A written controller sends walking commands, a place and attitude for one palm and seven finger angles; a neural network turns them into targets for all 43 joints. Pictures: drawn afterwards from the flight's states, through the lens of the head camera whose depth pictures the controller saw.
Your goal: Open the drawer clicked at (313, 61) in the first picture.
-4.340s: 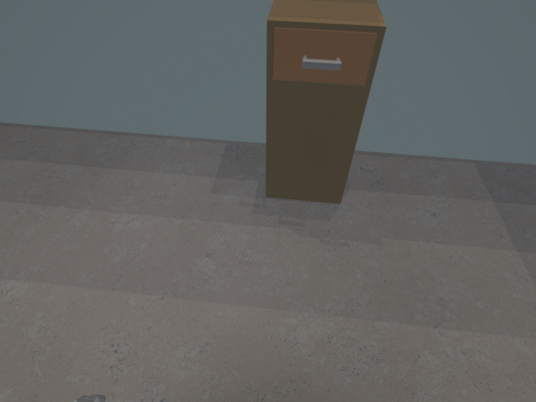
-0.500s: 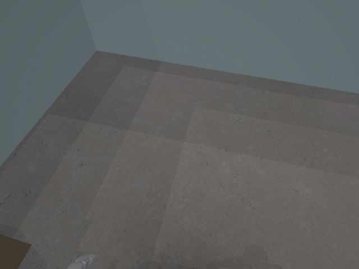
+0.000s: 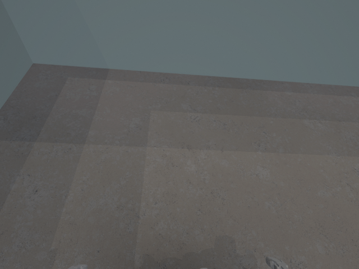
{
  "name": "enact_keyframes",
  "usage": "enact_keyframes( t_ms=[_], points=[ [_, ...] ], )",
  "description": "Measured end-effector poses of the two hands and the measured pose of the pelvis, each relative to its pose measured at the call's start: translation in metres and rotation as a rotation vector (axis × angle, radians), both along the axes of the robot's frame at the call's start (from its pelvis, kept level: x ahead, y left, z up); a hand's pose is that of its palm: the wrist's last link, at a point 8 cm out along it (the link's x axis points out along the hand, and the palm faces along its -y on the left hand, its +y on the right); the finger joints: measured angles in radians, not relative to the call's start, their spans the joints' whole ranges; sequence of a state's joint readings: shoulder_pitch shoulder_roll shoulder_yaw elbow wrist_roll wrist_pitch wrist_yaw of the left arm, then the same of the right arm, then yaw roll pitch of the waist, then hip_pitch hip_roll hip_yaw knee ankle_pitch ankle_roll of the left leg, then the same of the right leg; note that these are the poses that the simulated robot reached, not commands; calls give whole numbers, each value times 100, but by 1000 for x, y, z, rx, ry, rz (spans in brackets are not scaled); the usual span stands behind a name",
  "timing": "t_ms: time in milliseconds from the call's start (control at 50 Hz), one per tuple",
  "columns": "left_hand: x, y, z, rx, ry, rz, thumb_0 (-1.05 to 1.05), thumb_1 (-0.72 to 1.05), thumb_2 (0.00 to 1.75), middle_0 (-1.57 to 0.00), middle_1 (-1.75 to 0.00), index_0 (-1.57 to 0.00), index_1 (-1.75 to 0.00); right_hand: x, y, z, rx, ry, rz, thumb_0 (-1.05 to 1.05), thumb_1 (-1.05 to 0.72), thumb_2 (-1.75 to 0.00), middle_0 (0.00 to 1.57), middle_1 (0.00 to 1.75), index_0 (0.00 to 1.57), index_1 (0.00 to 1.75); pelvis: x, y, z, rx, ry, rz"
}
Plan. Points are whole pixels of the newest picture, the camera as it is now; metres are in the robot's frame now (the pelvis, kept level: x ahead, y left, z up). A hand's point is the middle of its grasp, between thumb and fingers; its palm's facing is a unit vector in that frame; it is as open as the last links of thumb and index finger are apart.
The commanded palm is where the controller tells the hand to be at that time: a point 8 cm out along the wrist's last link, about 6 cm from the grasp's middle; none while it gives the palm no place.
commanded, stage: walk to a spot facing it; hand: left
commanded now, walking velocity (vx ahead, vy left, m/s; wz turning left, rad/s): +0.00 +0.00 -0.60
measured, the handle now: out of the picture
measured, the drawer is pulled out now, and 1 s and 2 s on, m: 0.00 0.00 0.00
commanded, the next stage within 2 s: turn to face it in 0.74 s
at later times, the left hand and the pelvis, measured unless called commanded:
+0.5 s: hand (128, 261) +0.16 +0.13 -0.15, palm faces -0.30 -0.92 -0.25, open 7.4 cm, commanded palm none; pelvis -0.01 -0.03 +0.00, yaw -18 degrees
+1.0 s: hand (136, 243) +0.20 +0.12 -0.19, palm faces -0.41 -0.89 -0.18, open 7.4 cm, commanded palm none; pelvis +0.14 -0.06 +0.00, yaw -29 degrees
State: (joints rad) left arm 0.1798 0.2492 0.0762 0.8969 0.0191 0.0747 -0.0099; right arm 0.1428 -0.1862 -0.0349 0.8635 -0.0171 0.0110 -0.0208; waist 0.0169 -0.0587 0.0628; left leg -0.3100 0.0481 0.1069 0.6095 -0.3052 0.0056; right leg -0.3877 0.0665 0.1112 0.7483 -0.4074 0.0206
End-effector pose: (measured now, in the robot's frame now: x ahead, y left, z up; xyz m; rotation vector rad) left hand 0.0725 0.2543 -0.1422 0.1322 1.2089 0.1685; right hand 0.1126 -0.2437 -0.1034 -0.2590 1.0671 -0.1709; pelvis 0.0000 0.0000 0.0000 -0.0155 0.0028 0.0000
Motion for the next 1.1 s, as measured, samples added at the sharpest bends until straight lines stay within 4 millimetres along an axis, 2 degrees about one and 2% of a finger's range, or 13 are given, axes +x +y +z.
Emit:
enact_keyframes(
  t_ms=[120, 240, 340, 460, 520, 580, 680, 780, 860, 920, 960, 1020, 1100],
  points=[
    [-4, 14, 7, -16, 58, -59, 0, 91, 90, -20, -29, -20, -30, -35, 7, 14, -14, 34, -75, 0, -90, -90, 21, 30, 20, 30, -2, 12, 13, -23, -3, -79],
    [5, 10, 12, -7, 107, -132, 0, 91, 90, -19, -29, -20, -30, -79, 6, 8, 10, 93, -190, 0, -90, -90, 21, 30, 20, 30, -3, 13, 17, -29, 6, -154],
    [33, -15, 15, 10, 97, -236, 0, 91, 90, -19, -29, -20, -30, -127, -4, -6, 49, 162, -303, 0, -90, -90, 21, 30, 20, 30, -7, 3, 14, -17, 12, -227],
    [82, -65, 19, 50, -18, -377, 0, 91, 90, -19, -29, -20, -30, -187, -27, -39, 109, 237, -430, 0, -90, -90, 21, 30, 20, 30, -8, -26, -4, 16, 17, -308],
    [92, -84, 27, 59, -69, -392, 0, 91, 90, -19, -29, -20, -30, -199, -37, -45, 127, 290, -455, 0, -91, -90, 20, 30, 20, 30, -3, -36, -3, 8, 5, -326],
    [92, -95, 35, 63, -58, -409, 0, 91, 90, -20, -29, -20, -30, -187, -48, -37, 135, 259, -471, 1, -91, -90, 20, 30, 20, 30, 8, -46, 6, 18, -1, -359],
    [86, -105, 33, 55, 27, -439, 0, 90, 90, -20, -29, -21, -30, -144, -64, -25, 128, 145, -486, 1, -91, -90, 20, 30, 19, 30, 30, -57, 14, 28, -4, -402],
    [84, -103, 22, 39, 124, -434, 0, 90, 90, -20, -29, -21, -30, -85, -74, -18, 113, 64, -472, 0, -91, -90, 20, 30, 19, 30, 60, -60, 12, 14, -5, -441],
    [92, -94, 6, 28, 205, -416, 0, 90, 90, -20, -29, -21, -30, -30, -78, -14, 87, 8, -448, 0, -91, -90, 20, 30, 19, 30, 93, -59, 5, -3, -5, -468],
    [110, -86, -12, 25, 257, -415, 0, 90, 90, -20, -29, -21, -30, 6, -79, -15, 41, -42, -439, 0, -91, -90, 20, 30, 20, 30, 121, -56, -8, -16, -11, -487],
    [129, -84, -18, 30, 264, -426, 0, 90, 90, -20, -29, -21, -30, 15, -74, -14, 31, -46, -447, 0, -91, -90, 20, 30, 20, 30, 133, -55, -9, -15, -26, -501],
    [163, -90, -13, 28, 224, -448, 0, 91, 90, -20, -29, -20, -30, 12, -61, -11, 46, -1, -476, 0, -91, -90, 20, 30, 20, 30, 147, -55, -1, -17, -34, -493],
    [210, -108, 1, 3, 113, -442, 0, 91, 90, -19, -29, -20, -30, -2, -43, -13, 82, 109, -501, -1, -93, -90, 20, 30, 20, 30, 161, -55, 9, -11, -20, -449]
  ],
)
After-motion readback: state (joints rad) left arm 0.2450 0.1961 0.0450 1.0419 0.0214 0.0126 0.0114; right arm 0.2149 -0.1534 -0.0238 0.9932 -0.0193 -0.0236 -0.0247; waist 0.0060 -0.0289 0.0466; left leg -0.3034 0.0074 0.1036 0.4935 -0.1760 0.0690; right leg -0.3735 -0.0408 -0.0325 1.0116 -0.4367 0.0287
